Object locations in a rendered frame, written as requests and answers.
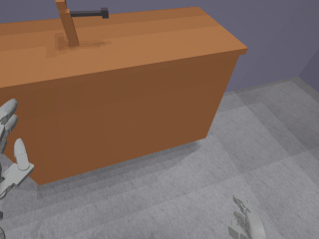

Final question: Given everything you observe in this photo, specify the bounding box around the right robot hand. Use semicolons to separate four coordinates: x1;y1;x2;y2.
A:
228;194;268;239

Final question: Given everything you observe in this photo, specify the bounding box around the left robot hand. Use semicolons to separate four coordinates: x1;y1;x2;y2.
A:
0;99;34;200

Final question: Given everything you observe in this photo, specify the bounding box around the counter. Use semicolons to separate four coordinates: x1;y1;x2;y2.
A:
0;0;248;185

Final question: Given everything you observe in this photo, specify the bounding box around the tap lever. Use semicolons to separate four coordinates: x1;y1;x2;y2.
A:
70;7;109;19

